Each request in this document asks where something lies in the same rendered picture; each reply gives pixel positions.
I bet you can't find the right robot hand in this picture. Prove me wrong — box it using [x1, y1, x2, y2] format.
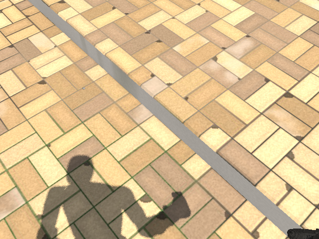
[287, 228, 319, 239]

